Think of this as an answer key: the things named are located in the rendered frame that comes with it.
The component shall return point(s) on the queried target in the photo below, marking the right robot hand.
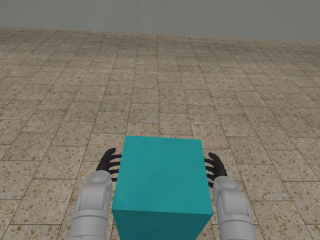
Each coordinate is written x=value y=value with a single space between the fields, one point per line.
x=217 y=169

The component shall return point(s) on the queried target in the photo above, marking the left robot hand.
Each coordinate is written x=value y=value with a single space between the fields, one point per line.
x=105 y=163

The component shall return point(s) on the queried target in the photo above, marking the carton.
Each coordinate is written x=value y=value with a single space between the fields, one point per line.
x=162 y=190

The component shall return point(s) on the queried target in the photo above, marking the right robot forearm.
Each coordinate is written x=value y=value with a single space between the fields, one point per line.
x=233 y=210

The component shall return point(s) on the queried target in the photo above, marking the left robot forearm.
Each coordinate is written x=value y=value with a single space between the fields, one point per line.
x=92 y=208

